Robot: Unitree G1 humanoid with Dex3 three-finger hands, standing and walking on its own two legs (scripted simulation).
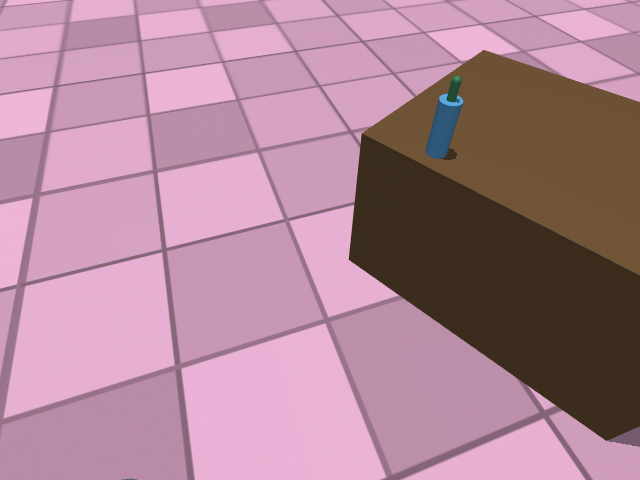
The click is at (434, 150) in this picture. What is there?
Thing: necked bottle
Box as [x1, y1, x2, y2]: [426, 76, 462, 158]
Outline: 459,76 453,77 448,93 443,94 439,97 426,147 426,153 432,157 440,158 446,154 462,104 462,99 457,95 457,91 461,80
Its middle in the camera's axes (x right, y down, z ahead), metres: +0.32 -0.31 +0.98
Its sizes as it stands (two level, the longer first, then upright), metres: 0.058 0.058 0.216
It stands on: a support 0.60 m high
